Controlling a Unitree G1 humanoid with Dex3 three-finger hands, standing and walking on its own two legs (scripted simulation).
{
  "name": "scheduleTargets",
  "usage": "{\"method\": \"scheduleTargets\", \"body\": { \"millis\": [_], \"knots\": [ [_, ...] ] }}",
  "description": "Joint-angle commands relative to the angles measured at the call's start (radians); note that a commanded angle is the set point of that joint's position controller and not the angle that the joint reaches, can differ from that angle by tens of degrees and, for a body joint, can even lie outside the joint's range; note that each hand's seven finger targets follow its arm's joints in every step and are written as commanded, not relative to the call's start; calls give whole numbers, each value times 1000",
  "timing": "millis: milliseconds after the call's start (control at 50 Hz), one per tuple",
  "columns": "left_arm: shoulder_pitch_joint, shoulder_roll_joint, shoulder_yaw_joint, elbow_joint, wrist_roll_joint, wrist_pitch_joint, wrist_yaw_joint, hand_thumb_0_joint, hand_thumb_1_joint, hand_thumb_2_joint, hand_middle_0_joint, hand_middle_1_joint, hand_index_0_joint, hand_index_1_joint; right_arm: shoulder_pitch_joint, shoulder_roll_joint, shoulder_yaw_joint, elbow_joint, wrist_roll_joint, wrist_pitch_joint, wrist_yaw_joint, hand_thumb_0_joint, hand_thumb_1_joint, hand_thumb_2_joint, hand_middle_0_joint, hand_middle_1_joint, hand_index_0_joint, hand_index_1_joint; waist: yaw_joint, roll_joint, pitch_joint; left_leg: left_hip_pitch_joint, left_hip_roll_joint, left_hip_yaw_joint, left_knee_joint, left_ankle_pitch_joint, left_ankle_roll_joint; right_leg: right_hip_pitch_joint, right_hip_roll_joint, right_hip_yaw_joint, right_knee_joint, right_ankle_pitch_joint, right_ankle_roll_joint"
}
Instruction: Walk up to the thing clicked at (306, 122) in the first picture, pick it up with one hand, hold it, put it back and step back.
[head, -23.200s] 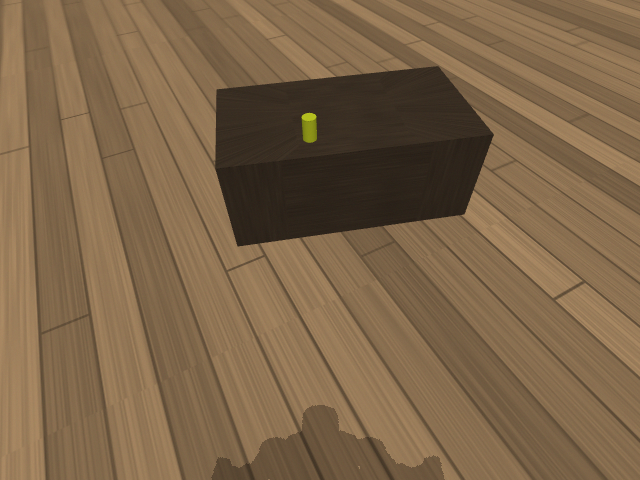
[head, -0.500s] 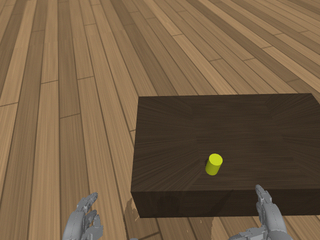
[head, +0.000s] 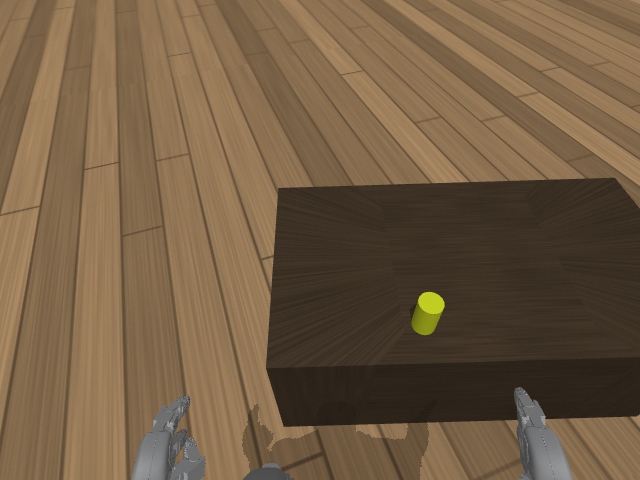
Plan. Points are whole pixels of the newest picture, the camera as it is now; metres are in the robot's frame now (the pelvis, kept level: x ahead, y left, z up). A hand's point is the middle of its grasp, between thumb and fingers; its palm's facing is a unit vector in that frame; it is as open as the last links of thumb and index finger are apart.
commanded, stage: home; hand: right
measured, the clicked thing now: (427, 314) +0.49 -0.19 -0.26
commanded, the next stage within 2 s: stand in 1.52 s
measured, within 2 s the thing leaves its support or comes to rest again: neither
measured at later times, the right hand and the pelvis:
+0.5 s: hand (503, 447) +0.19 -0.20 -0.06, palm faces +0.11 +0.96 -0.27, open 17.6 cm; pelvis +0.02 -0.02 +0.00, yaw +0 degrees
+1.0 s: hand (501, 442) +0.19 -0.20 -0.06, palm faces +0.10 +0.96 -0.27, open 17.6 cm; pelvis +0.02 -0.02 +0.00, yaw +0 degrees
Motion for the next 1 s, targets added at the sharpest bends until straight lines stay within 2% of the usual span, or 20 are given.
{"method": "scheduleTargets", "body": {
  "millis": [0, 20, 40, 80, 180, 200, 220, 240, 260, 420, 480, 520, 620, 640, 680, 780, 820, 840, 880, 980],
  "knots": [
    [-94, 116, 50, -161, 7, -89, 21, 0, 897, 902, -201, -302, -200, -302, -64, -127, -77, -225, -5, -41, -8, 0, 573, -38, 49, 48, 49, 48, -6, 34, -73, 188, -17, 3, -190, -117, 2, -114, 37, -49, -207, -7, -41],
    [-102, 112, 43, -163, 6, -98, 22, 0, 897, 903, -201, -302, -201, -303, -58, -114, -63, -214, -4, -36, -7, 0, 580, -34, 48, 46, 48, 46, -2, 29, -56, 179, -20, 7, -186, -114, 3, -117, 34, -45, -210, -11, -40],
    [-94, 114, 46, -156, 8, -100, 22, 0, 897, 903, -201, -302, -200, -302, -67, -133, -74, -243, -4, -37, -10, 0, 587, -30, 48, 45, 48, 45, -5, -4, -64, 188, -19, 6, -184, -109, 5, -114, 39, -48, -212, -10, -38],
    [-95, 114, 45, -145, 10, -114, 25, 0, 897, 903, -201, -303, -201, -303, -58, -103, -52, -218, -7, -29, -10, 0, 603, -20, 46, 43, 46, 43, 4, -4, -75, 187, -21, 18, -164, -46, 8, -90, 31, -37, -213, 44, -32],
    [-90, 119, 49, -128, 17, -128, 29, 0, 897, 903, -201, -302, -200, -302, -51, -97, -47, -209, -9, -19, -12, 0, 592, -27, 47, 45, 47, 45, 3, 10, -69, 188, -25, 25, -157, -24, 8, -85, 24, -22, -219, 64, -25],
    [-83, 116, 50, -124, 18, -131, 30, 0, 897, 903, -201, -303, -201, -303, -33, -120, -67, -229, -12, -17, -15, 0, 563, -44, 50, 49, 50, 49, -9, -4, -108, 206, -24, 28, -142, 18, 11, -67, 23, -19, -213, 116, -19],
    [-93, 122, 54, -130, 18, -132, 30, 0, 897, 903, -201, -302, -200, -303, -30, -82, -31, -194, -12, -12, -12, 0, 574, -38, 49, 48, 49, 48, 9, 13, -96, 200, -26, 30, -143, 33, 10, -66, 21, -17, -215, 133, -19],
    [-87, 117, 52, -124, 19, -133, 30, 0, 897, 903, -201, -302, -201, -303, -33, -107, -55, -221, -13, -11, -13, 0, 564, -43, 50, 49, 50, 49, -6, 0, -106, 211, -26, 33, -136, 56, 11, -61, 23, -18, -211, 165, -15],
    [-88, 120, 53, -123, 20, -133, 32, 0, 897, 903, -201, -302, -201, -303, -23, -96, -45, -198, -14, -6, -13, 0, 577, -36, 49, 47, 49, 47, 4, -1, -109, 214, -25, 30, -136, 73, 12, -51, 26, -25, -203, 186, -15],
    [-92, 123, 53, -117, 21, -130, 29, 0, 897, 902, -201, -302, -200, -302, -39, -113, -59, -207, -11, 10, -9, 0, 575, -37, 49, 48, 49, 48, -4, -18, -97, 218, -29, 34, -124, 104, 14, -42, 13, -9, -214, 238, -1],
    [-78, 125, 57, -112, 21, -129, 25, 0, 897, 902, -201, -301, -200, -301, -46, -136, -78, -253, -10, 14, -9, 0, 585, -32, 48, 46, 48, 46, -7, -41, -139, 238, -30, 36, -109, 165, 16, -14, 13, -12, -201, 339, 5],
    [-79, 121, 56, -117, 23, -125, 24, 0, 897, 902, -201, -301, -200, -302, -27, -97, -44, -211, -9, 21, -2, 0, 578, -36, 49, 47, 49, 47, 5, -10, -134, 246, -32, 40, -113, 191, 13, -17, 14, -16, -192, 365, 3],
    [-73, 127, 60, -110, 23, -120, 20, 0, 897, 902, -201, -301, -200, -302, -27, -96, -49, -207, -12, 34, 0, 0, 587, -30, 48, 46, 48, 46, 3, -25, -132, 237, -37, 40, -103, 199, 17, -9, 3, -5, -196, 405, 13],
    [-63, 127, 60, -106, 23, -117, 19, 0, 897, 902, -201, -300, -200, -301, -47, -116, -63, -225, -13, 33, 0, 0, 572, -40, 50, 49, 50, 49, 0, -39, -137, 236, -38, 40, -99, 205, 18, -4, -1, 0, -196, 433, 18],
    [-66, 128, 63, -114, 23, -117, 17, 0, 897, 902, -201, -301, -200, -301, -27, -103, -54, -218, -14, 37, 4, 0, 561, -46, 51, 50, 51, 50, -1, -33, -146, 243, -39, 40, -97, 216, 19, 0, -2, 1, -193, 448, 20],
    [-64, 128, 61, -112, 23, -115, 15, 0, 897, 902, -201, -301, -200, -301, -33, -124, -74, -222, -12, 46, 6, 0, 574, -38, 49, 48, 49, 48, -2, -28, -142, 253, -36, 35, -105, 212, 20, -12, 5, -9, -191, 404, 12],
    [-69, 123, 58, -118, 23, -116, 15, 0, 897, 902, -201, -301, -200, -301, -14, -103, -57, -203, -11, 52, 8, 0, 589, -29, 48, 45, 48, 45, 2, -17, -134, 252, -35, 36, -110, 216, 19, -23, 10, -18, -189, 387, 7],
    [-78, 123, 54, -116, 22, -116, 14, 0, 897, 902, -201, -301, -200, -301, -26, -103, -57, -200, -7, 53, 7, 0, 589, -30, 48, 45, 48, 45, 0, -2, -104, 245, -34, 34, -123, 181, 15, -36, 12, -21, -192, 326, 2],
    [-72, 121, 58, -117, 24, -117, 16, 0, 897, 902, -201, -300, -200, -301, -31, -106, -62, -227, -11, 52, 7, 0, 564, -44, 51, 50, 51, 50, -1, -27, -136, 251, -33, 34, -117, 198, 20, -21, 16, -27, -188, 346, 2],
    [-85, 123, 57, -121, 22, -119, 19, 0, 897, 902, -201, -302, -200, -302, -49, -112, -64, -216, -9, 53, 1, 0, 588, -29, 48, 45, 48, 45, 2, -5, -87, 219, -34, 32, -139, 115, 11, -53, 17, -28, -203, 236, -9]
  ]
}}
